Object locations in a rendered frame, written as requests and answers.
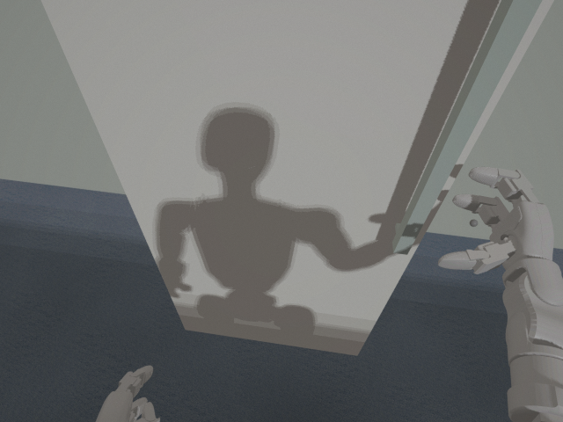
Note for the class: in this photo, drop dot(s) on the fridge door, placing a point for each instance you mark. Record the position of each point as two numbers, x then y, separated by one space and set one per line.
269 147

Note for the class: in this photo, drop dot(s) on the handle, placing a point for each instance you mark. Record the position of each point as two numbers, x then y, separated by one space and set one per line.
506 31

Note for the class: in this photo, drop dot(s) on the robot right hand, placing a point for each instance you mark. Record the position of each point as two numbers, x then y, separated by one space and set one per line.
528 225

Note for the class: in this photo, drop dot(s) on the robot right forearm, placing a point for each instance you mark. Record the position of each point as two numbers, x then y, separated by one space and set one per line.
533 298

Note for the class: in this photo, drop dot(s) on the robot left hand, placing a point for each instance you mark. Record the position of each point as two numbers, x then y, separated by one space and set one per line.
119 405

